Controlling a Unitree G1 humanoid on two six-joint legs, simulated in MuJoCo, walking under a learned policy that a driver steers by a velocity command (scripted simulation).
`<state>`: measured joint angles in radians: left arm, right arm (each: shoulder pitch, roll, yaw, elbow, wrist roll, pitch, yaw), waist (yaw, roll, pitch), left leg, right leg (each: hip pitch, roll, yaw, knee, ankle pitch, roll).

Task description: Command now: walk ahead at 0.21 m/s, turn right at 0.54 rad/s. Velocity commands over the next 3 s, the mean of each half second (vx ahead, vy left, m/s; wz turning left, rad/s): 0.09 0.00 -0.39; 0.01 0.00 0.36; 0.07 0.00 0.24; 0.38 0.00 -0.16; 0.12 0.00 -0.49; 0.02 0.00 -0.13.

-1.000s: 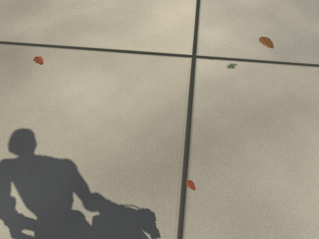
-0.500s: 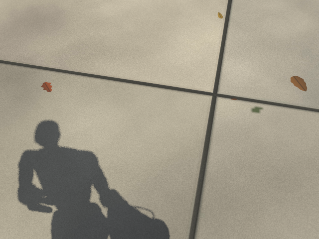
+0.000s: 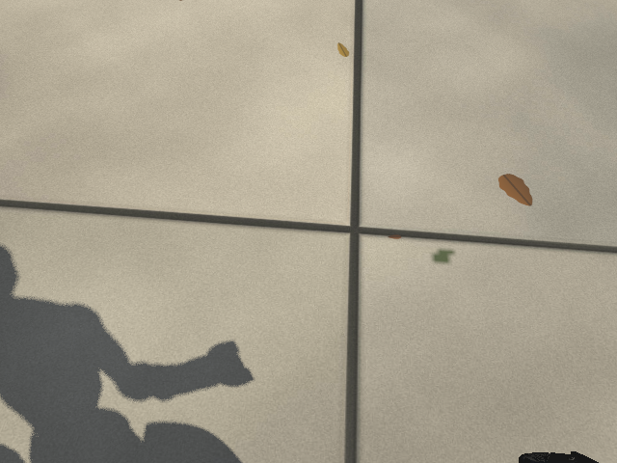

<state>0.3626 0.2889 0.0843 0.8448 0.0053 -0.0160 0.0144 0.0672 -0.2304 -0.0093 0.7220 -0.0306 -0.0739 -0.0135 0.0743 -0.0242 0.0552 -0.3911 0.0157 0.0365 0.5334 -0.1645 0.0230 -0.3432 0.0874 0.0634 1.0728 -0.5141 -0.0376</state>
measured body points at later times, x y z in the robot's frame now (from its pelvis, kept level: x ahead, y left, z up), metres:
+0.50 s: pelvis +0.05 -0.03 +0.01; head +0.06 -0.06 +0.46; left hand +0.26 +0.17 -0.08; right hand +0.05 -0.30 -0.14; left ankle +0.07 +0.11 -0.69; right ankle +0.06 -0.12 -0.73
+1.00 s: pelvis +0.02 +0.00 +0.01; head +0.05 +0.03 +0.46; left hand +0.12 +0.29 -0.12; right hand +0.11 -0.28 -0.09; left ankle +0.01 +0.07 -0.73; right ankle +0.02 -0.14 -0.66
